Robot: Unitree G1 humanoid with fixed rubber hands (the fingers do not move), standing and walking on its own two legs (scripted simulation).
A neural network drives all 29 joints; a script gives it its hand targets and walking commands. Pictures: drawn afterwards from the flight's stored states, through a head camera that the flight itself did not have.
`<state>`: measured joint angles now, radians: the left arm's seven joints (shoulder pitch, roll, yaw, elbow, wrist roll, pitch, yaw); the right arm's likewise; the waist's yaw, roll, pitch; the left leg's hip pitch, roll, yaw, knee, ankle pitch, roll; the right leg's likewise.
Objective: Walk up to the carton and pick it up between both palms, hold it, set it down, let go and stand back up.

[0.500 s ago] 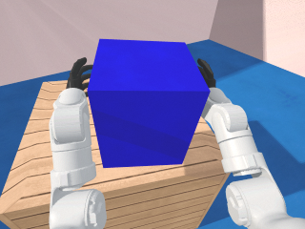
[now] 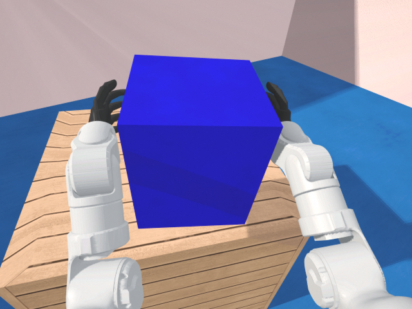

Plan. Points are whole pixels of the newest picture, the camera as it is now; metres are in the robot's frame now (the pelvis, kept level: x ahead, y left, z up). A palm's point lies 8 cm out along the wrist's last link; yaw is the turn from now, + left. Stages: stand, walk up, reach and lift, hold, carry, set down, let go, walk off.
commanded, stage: hold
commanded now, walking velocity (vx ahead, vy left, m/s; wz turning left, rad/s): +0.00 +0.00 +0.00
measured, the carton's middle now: (193, 145) +0.37 +0.02 +0.19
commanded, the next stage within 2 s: none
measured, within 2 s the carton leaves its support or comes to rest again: neither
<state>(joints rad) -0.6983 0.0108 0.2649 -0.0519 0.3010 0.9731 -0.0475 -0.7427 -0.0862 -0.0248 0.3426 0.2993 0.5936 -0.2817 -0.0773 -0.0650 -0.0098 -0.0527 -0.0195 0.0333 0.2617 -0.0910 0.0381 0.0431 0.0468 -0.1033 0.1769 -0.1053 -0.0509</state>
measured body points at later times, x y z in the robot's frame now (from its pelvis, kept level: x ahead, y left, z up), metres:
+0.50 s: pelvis +0.00 +0.00 +0.00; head -0.04 +0.03 +0.45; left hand +0.37 +0.16 +0.24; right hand +0.38 -0.14 +0.23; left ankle +0.04 +0.09 -0.75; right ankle +0.01 -0.08 -0.75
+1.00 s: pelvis +0.00 +0.00 +0.00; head -0.04 +0.03 +0.45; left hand +0.37 +0.16 +0.25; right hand +0.38 -0.14 +0.24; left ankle +0.04 +0.09 -0.75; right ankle +0.01 -0.08 -0.75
